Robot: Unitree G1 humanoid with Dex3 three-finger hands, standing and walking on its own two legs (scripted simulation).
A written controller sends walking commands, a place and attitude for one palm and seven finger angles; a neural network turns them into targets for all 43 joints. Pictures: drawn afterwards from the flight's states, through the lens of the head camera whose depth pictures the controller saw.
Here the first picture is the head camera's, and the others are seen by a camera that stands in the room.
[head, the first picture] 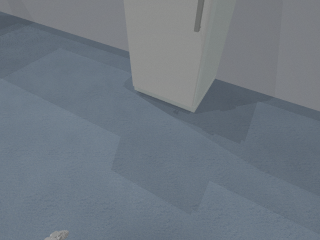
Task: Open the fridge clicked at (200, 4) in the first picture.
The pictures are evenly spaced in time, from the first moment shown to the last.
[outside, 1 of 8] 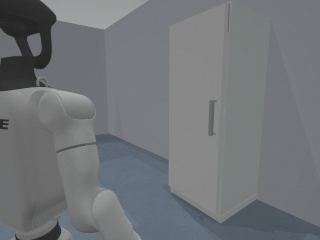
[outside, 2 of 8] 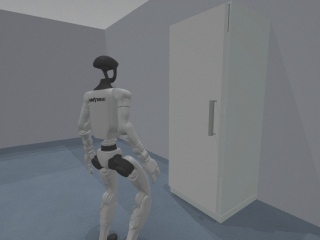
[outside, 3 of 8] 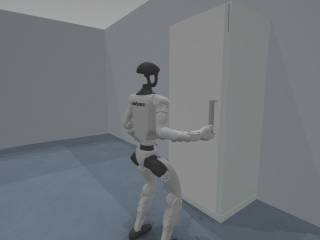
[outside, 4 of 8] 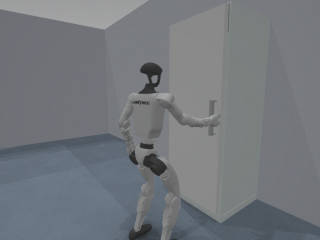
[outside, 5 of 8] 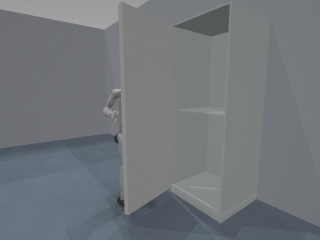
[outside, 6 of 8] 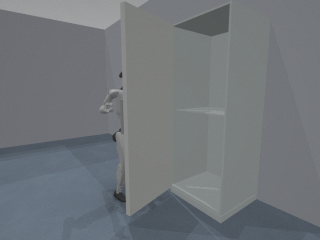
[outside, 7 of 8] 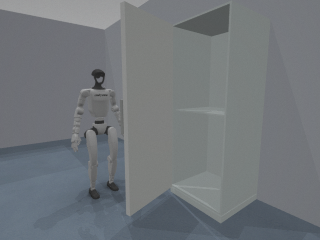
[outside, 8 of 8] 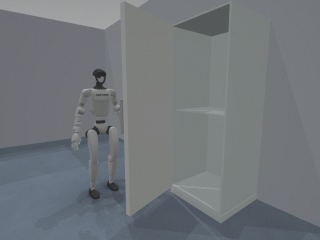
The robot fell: no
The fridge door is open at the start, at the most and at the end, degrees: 0 81 74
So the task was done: yes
